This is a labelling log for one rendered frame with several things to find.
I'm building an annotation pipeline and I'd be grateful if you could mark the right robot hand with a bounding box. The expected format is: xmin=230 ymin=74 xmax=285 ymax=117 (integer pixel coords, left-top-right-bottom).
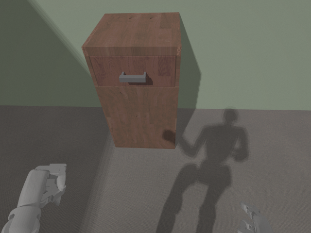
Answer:
xmin=237 ymin=201 xmax=274 ymax=233

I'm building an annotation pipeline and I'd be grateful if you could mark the cabinet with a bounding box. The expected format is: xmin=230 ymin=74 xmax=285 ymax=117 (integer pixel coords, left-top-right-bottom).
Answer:
xmin=82 ymin=12 xmax=182 ymax=149

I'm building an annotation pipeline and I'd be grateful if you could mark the left robot forearm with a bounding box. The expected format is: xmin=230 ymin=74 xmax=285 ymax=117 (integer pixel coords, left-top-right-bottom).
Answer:
xmin=1 ymin=206 xmax=41 ymax=233

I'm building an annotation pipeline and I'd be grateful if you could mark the drawer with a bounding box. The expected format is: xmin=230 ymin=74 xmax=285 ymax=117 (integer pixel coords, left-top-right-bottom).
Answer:
xmin=90 ymin=56 xmax=175 ymax=87

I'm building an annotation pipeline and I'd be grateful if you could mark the handle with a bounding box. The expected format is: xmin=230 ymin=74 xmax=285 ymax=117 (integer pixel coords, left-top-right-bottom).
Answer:
xmin=119 ymin=72 xmax=146 ymax=83

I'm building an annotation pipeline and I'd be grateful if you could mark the left robot hand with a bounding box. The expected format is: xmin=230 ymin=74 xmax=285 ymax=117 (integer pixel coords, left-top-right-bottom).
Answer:
xmin=17 ymin=164 xmax=67 ymax=208

